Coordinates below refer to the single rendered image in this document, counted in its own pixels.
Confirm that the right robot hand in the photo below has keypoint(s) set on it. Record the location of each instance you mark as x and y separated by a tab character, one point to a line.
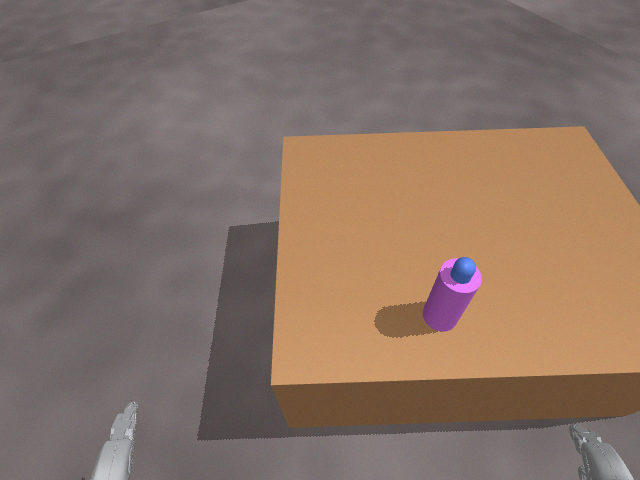
601	461

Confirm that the left robot hand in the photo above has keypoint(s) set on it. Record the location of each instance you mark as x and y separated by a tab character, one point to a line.
114	460

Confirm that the bottle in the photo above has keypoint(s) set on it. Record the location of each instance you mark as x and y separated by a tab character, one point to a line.
457	282

